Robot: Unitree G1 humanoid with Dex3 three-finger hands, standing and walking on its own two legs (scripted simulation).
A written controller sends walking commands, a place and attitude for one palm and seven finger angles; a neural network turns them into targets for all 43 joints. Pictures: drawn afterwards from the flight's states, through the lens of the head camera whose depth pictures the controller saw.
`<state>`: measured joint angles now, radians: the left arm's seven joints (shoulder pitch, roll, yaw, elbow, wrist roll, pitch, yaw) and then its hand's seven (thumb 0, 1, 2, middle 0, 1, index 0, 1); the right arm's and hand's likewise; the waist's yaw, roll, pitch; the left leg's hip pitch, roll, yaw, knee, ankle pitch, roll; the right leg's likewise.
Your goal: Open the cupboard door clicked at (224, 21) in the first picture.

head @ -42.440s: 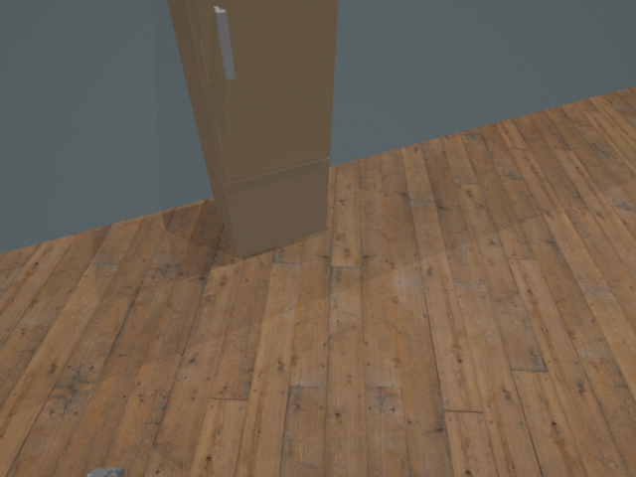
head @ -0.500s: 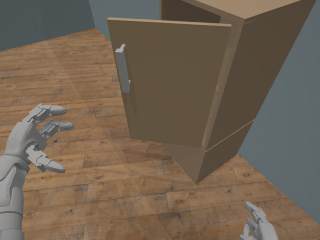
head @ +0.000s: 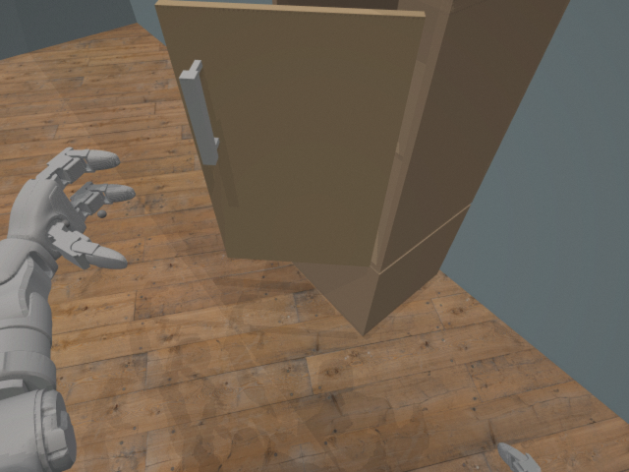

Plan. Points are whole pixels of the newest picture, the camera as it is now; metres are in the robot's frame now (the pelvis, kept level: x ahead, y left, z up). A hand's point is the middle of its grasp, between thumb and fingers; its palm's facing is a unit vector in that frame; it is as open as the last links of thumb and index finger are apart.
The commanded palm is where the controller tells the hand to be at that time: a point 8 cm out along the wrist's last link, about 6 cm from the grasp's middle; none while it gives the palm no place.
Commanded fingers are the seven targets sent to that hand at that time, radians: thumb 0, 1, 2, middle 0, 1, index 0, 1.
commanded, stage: move the hooked fingers beside the handle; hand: left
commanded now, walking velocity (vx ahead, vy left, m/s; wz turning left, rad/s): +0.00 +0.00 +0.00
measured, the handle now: (204, 114) +0.62 +0.19 +0.11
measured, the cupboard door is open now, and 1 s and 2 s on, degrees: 46 46 46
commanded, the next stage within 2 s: none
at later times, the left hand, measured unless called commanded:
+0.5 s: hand (129, 165) +0.48 +0.26 +0.13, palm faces -0.07 -1.00 +0.00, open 13.9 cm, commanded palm +0.47 +0.31 +0.12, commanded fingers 0.00 -0.50 0.30 -0.30 -1.20 -0.30 -1.20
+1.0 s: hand (153, 125) +0.57 +0.26 +0.12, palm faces -0.06 -1.00 +0.01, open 13.9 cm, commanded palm +0.57 +0.30 +0.12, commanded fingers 0.00 -0.50 0.30 -0.30 -1.20 -0.30 -1.20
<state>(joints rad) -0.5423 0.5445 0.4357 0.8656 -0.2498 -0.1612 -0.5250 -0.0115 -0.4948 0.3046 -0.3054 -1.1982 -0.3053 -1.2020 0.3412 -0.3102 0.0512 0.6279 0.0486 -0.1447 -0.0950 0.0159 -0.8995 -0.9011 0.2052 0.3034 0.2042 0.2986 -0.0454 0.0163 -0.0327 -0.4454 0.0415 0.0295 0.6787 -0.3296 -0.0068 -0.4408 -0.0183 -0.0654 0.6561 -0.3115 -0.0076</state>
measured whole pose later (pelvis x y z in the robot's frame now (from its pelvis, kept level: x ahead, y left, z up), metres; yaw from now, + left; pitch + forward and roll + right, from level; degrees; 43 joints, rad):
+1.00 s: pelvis +0.02 +0.03 -0.02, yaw -2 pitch +21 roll -4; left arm -1.18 0.86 0.49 1.37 -0.03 -0.20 -0.47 -0.01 -0.49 0.30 -0.30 -1.20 -0.30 -1.20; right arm 0.48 -0.30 0.06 0.63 -0.01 0.05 -0.05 0.01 -0.90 -0.90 0.21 0.30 0.20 0.30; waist -0.24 0.02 -0.05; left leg -0.80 0.07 0.03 0.84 -0.40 0.02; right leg -0.76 0.00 -0.06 0.72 -0.32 0.02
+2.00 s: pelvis +0.01 +0.02 -0.02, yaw -2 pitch +21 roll -4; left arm -1.19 0.89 0.47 1.38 -0.04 -0.22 -0.48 -0.01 -0.49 0.30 -0.30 -1.20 -0.30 -1.20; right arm 0.47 -0.30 0.08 0.62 0.00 0.07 -0.05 0.01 -0.90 -0.90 0.21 0.30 0.20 0.30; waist -0.25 0.02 -0.05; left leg -0.84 0.08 0.01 0.87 -0.41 0.01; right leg -0.79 0.02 -0.07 0.74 -0.33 0.01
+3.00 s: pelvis +0.03 +0.01 -0.02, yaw +0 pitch +20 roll -4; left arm -1.11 0.67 0.36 1.28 -0.10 -0.23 -0.30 -0.01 -0.49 0.30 -0.30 -1.20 -0.11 -1.14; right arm 0.44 -0.29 0.03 0.66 -0.02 0.05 0.00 0.01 -0.90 -0.90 0.20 0.30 0.20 0.30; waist -0.19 0.03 -0.08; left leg -0.79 0.06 -0.02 0.86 -0.42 0.00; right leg -0.73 0.01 -0.10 0.74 -0.36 0.00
